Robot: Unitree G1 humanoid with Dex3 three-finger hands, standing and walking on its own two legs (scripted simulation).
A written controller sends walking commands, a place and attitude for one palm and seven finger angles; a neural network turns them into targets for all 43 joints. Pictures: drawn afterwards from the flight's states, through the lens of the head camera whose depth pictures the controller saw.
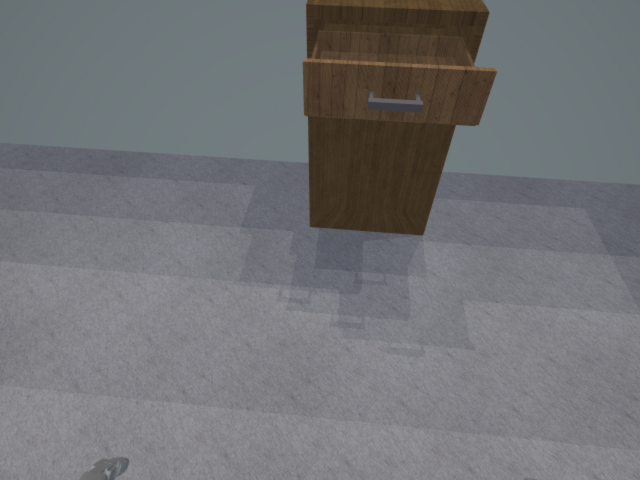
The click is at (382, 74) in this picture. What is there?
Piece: drawer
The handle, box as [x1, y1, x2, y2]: [367, 91, 422, 112]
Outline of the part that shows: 369,92 367,109 421,112 422,101 419,99 419,94 415,94 414,100 374,98 373,92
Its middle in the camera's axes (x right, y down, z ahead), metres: +0.18 -0.34 +0.94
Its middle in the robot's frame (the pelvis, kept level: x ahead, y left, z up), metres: +0.94 -0.13 +0.02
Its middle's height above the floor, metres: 0.79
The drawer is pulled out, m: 0.28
